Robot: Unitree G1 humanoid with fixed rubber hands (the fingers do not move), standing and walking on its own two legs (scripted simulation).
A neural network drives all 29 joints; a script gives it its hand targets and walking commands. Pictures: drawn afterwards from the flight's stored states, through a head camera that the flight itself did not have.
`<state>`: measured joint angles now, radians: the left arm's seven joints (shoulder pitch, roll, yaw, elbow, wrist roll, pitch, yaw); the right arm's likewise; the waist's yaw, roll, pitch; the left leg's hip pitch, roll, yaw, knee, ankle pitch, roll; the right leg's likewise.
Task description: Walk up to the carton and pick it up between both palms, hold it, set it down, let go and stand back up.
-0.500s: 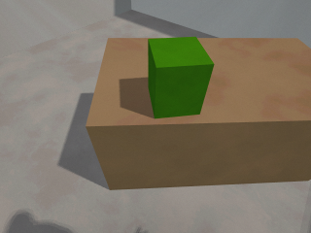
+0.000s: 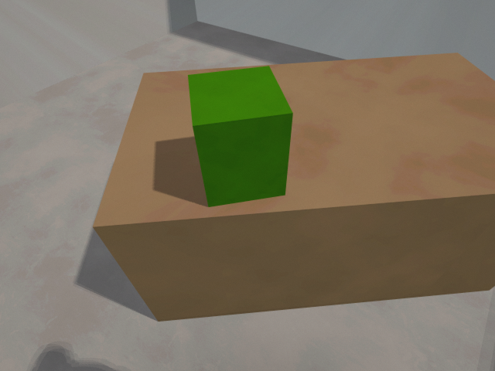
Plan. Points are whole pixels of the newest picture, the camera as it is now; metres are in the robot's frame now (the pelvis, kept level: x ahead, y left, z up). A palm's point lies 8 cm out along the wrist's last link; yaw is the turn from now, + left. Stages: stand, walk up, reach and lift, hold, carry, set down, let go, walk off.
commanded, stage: walk up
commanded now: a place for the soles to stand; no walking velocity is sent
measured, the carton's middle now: (238, 137) +0.65 +0.04 +0.01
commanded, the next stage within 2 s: none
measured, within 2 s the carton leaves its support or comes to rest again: neither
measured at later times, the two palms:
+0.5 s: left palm (67, 329) +0.24 +0.36 -0.12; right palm (417, 330) +0.22 -0.27 -0.09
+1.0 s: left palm (91, 290) +0.30 +0.33 -0.10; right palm (409, 292) +0.30 -0.29 -0.11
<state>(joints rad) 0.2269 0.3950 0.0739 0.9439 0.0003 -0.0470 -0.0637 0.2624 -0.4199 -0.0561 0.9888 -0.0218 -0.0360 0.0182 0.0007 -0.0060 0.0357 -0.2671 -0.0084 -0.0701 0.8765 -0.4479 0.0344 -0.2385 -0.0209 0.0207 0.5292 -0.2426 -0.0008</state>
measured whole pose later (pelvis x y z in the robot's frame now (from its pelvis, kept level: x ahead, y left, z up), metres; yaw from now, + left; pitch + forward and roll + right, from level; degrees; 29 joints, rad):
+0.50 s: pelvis +0.17 +0.05 -0.01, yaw +1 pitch -2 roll -1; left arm 0.25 0.39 0.07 0.85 0.00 -0.04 -0.05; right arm 0.29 -0.41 -0.05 0.89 -0.01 -0.08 0.04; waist 0.00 -0.03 0.08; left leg -0.32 -0.02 -0.05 0.58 -0.22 0.03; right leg -0.27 -0.01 0.02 1.01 -0.45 -0.03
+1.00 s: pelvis +0.22 +0.02 -0.01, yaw +2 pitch -3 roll +2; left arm 0.20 0.38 0.07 0.82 0.00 0.01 -0.03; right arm 0.26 -0.41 -0.02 0.86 0.01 -0.02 -0.01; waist 0.00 -0.01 0.12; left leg -0.29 -0.06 -0.07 0.89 -0.55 0.02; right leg -0.33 0.00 0.02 0.59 -0.20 -0.04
